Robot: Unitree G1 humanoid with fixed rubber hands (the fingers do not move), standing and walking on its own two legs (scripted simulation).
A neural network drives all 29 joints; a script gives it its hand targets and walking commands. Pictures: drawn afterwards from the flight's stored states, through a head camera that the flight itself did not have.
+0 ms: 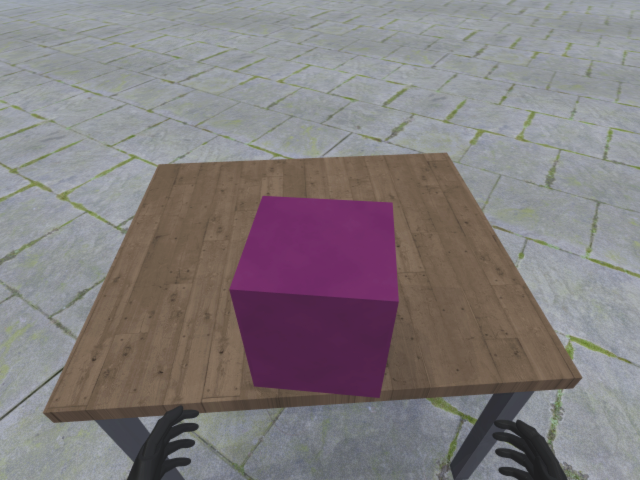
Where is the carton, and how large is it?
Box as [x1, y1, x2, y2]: [229, 196, 398, 397]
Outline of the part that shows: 262,196 229,289 254,385 379,397 398,302 392,203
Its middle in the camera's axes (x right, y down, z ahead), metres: +0.00 +0.09 +0.63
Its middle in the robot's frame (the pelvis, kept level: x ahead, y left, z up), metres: +0.42 +0.02 -0.02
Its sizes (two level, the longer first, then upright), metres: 0.210 0.200 0.250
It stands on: a table, 0.63 m high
